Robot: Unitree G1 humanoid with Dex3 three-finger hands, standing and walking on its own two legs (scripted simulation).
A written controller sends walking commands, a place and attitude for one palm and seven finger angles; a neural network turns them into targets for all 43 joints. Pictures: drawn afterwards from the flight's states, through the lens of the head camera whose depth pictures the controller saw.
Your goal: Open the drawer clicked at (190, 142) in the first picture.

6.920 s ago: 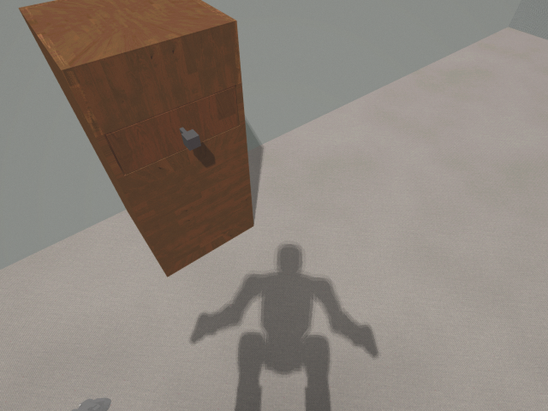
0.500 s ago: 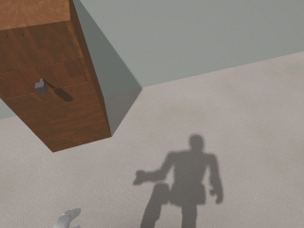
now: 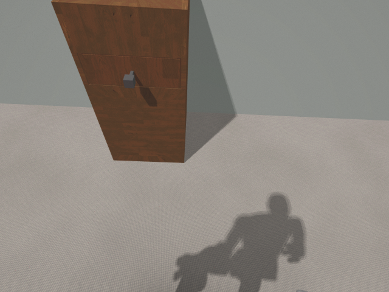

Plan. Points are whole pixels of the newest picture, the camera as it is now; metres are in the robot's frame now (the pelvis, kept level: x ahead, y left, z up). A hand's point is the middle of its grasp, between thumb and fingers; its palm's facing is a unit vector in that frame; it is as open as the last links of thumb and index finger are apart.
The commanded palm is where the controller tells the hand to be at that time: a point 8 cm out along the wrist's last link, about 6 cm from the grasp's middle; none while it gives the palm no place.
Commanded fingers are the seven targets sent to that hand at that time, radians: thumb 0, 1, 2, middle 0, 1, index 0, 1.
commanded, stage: take the last steps up to it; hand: left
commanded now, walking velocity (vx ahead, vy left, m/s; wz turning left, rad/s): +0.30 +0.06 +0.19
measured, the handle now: (130, 78) +0.84 +0.33 -0.11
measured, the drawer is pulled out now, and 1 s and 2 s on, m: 0.00 0.00 0.00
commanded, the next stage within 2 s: come to a stop and stand still in 1.12 s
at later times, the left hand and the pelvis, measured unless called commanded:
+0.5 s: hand out of the picture +0.02 +0.15 -0.14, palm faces +0.16 -0.96 -0.21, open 7.3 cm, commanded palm none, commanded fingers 0.00 0.90 0.90 -0.20 -0.30 -0.20 -0.30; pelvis +0.06 -0.02 +0.02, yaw +5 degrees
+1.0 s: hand (90, 270) +0.17 +0.26 -0.17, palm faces +0.17 -0.97 -0.18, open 7.4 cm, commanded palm none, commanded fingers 0.00 0.90 0.90 -0.20 -0.30 -0.20 -0.30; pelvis +0.21 +0.09 +0.01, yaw +6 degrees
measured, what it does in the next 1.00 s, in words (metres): walks ahead: right foot, then left foot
